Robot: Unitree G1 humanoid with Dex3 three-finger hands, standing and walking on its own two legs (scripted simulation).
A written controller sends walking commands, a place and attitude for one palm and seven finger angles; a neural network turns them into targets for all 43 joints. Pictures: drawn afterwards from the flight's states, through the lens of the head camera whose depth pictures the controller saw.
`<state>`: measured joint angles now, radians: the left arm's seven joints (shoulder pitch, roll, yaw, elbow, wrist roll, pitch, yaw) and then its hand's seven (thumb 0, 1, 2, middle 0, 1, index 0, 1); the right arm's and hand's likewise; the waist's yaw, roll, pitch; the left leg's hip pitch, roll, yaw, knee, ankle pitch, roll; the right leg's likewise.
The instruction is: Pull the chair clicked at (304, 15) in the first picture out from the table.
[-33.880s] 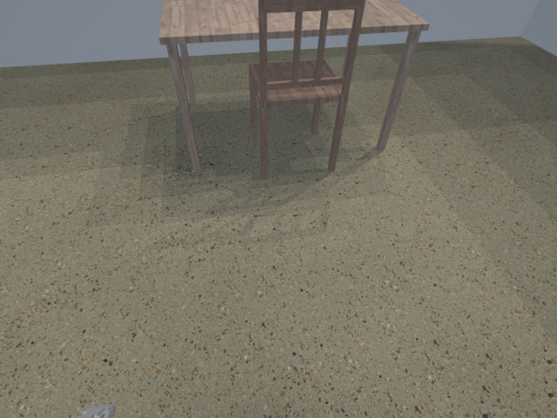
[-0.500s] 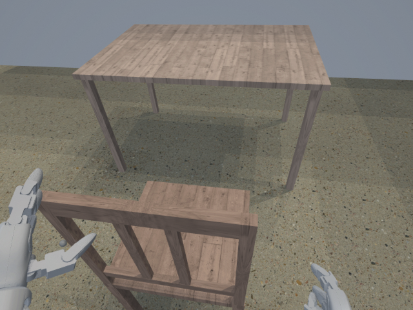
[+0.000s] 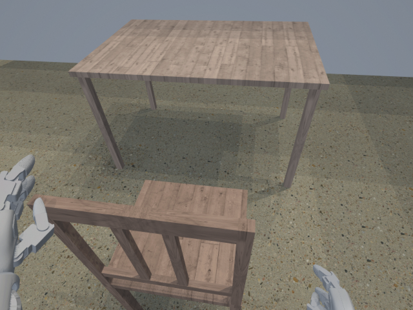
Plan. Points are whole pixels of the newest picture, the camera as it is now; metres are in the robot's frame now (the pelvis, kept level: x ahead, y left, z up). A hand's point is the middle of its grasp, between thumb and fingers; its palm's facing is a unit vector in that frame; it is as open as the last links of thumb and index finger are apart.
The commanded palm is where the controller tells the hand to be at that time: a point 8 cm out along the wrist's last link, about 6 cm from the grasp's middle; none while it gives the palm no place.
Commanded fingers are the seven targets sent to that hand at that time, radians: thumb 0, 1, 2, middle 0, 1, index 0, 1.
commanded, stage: draw the hand back to the body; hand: left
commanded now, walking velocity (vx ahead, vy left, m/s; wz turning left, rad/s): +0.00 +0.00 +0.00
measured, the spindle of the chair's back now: (133, 253) +0.25 +0.21 -0.08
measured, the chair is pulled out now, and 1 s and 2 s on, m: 0.68 0.68 0.68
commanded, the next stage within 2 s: step back with the hand held close in 0.08 s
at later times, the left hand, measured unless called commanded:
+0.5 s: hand (53, 227) +0.18 +0.25 +0.15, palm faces +0.35 -0.77 -0.53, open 7.4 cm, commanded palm +0.12 +0.30 +0.18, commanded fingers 0.00 0.90 0.90 -0.20 -0.30 -0.20 -0.30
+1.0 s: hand (0, 272) +0.11 +0.28 +0.16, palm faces +0.45 -0.74 -0.49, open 7.4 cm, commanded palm +0.05 +0.32 +0.18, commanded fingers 0.00 0.90 0.90 -0.20 -0.30 -0.20 -0.30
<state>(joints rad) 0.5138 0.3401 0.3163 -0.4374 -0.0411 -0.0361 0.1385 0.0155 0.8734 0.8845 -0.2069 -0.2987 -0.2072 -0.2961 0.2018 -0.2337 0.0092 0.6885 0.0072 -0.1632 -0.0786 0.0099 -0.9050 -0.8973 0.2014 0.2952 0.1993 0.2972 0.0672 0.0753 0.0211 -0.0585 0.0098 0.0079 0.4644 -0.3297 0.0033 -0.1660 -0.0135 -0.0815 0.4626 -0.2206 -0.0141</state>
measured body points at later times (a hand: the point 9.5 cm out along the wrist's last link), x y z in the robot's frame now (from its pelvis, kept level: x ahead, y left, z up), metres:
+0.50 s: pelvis -0.03 +0.01 +0.00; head -0.01 -0.02 +0.45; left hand +0.16 +0.29 +0.18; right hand +0.14 -0.23 -0.10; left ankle -0.04 +0.12 -0.74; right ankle +0.02 -0.11 -0.74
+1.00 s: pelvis -0.09 +0.02 -0.01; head -0.08 +0.02 +0.44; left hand +0.08 +0.32 +0.19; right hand +0.06 -0.23 -0.09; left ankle -0.04 +0.11 -0.74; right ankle +0.02 -0.11 -0.73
